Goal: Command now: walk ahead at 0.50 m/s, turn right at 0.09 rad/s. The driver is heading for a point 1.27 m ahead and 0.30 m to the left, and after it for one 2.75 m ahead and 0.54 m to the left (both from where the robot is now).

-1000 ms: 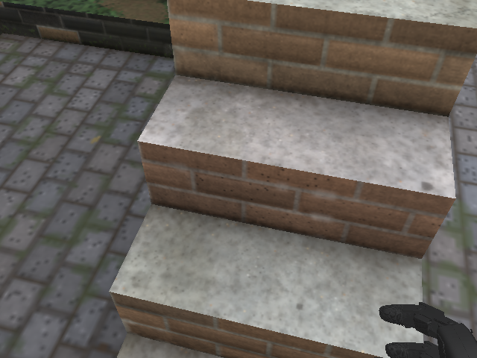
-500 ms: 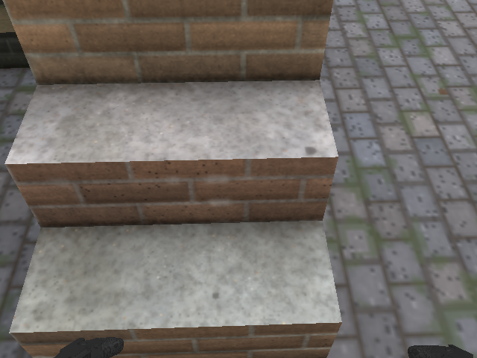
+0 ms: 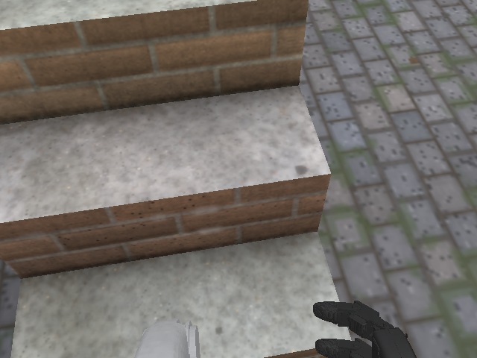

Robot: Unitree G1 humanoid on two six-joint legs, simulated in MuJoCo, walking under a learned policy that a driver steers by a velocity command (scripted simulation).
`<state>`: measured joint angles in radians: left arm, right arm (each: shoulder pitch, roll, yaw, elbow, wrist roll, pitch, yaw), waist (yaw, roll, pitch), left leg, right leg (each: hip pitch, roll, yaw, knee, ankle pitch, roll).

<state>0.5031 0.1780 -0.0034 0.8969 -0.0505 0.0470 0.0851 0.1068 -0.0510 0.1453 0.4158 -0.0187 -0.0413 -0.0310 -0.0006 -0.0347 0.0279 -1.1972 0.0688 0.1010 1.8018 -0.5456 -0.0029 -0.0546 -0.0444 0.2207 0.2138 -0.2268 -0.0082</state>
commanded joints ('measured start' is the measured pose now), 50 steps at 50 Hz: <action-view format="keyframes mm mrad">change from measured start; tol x64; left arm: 1 8 318 78 -24 22 -17 24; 28 -978 -183 -140 -511 12 -149 -140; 34 -60 285 96 -276 27 -110 -32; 50 -182 140 -3 -3 92 -138 -72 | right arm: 1 101 -184 -101 -46 8 -35 -20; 50 -32 -165 -114 209 75 19 38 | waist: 1 -147 -223 -297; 4 -215 769 -499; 8 -11 45 121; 34 241 -154 -601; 50 -44 -84 69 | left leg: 1 737 -151 123 -350 -207 42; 5 1136 319 -1319 -1557 -69 353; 16 803 82 -202 -1481 203 213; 28 1061 255 -433 -1894 348 309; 32 832 140 -213 -1264 2018 208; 37 266 -86 -230 301 125 128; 50 -207 -12 -166 506 128 35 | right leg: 1 -49 -153 -48 24 1487 -187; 3 -73 -128 -71 578 1595 -133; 4 -354 228 -1 1014 108 -75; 5 -504 261 137 1483 -56 -23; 21 -1363 -4 -263 1870 125 45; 26 -1477 -65 -301 1545 75 86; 33 270 -87 141 643 -303 -277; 35 149 -385 782 74 -759 -343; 45 -603 -274 -396 -49 -275 -103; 50 -8 -426 -269 -43 -358 -123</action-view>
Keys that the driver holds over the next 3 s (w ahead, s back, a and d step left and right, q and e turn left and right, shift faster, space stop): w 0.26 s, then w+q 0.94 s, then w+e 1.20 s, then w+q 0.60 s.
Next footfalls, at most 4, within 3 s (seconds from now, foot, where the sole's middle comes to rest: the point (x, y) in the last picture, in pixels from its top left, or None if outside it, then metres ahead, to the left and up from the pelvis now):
0.04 left None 0.15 0.13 -0.59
0.62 right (306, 279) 0.48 -0.10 -0.38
1.16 left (75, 243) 0.46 0.30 -0.19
1.62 right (154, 175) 0.59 0.19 -0.18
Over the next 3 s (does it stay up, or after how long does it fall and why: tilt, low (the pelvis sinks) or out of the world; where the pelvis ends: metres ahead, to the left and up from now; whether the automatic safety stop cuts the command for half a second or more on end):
stays up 0.80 0.10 0.73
